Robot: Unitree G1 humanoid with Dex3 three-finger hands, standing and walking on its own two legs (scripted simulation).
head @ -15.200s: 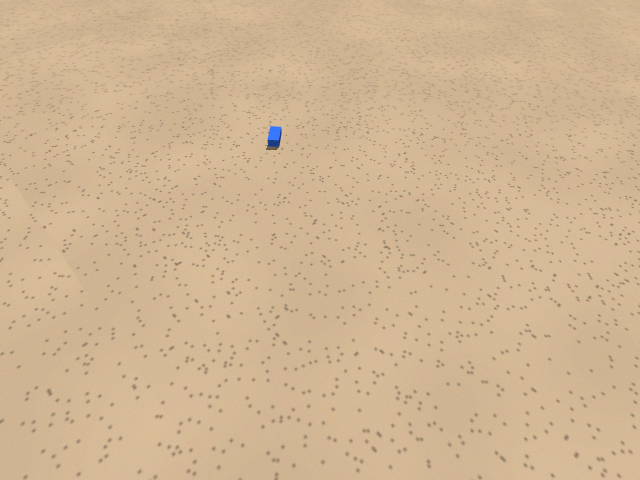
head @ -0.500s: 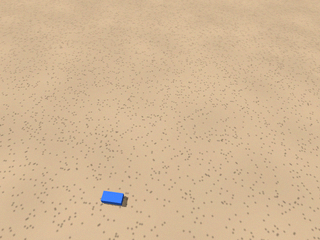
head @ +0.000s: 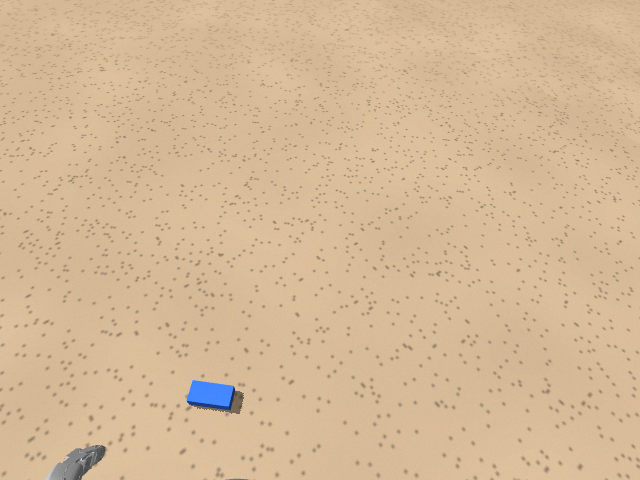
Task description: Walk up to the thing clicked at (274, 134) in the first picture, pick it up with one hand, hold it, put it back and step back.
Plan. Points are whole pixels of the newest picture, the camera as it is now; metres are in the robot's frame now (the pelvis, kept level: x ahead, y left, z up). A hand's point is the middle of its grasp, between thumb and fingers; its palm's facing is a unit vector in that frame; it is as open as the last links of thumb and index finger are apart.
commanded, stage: walk up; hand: left
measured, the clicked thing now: (211, 395) +0.42 +0.27 -0.74
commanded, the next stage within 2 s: none
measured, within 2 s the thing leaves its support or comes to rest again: neither
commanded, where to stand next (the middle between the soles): +0.03 +0.03 m, yaw +0 degrees
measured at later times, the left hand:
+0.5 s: hand out of the picture +0.05 +0.33 -0.16, palm faces -0.02 -0.93 -0.36, open 7.4 cm
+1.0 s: hand out of the picture +0.05 +0.29 -0.14, palm faces -0.03 -0.94 -0.33, open 7.4 cm
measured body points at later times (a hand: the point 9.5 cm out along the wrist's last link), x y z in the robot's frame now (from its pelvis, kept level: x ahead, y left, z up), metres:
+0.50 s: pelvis -0.04 +0.05 +0.00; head +0.01 +0.08 +0.45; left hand +0.05 +0.38 -0.14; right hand +0.05 -0.25 -0.11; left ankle -0.02 +0.17 -0.73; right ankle -0.06 -0.10 -0.69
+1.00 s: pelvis -0.04 +0.03 +0.01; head -0.04 +0.04 +0.46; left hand +0.05 +0.33 -0.11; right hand +0.01 -0.28 -0.11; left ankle -0.02 +0.16 -0.73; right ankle -0.07 -0.09 -0.73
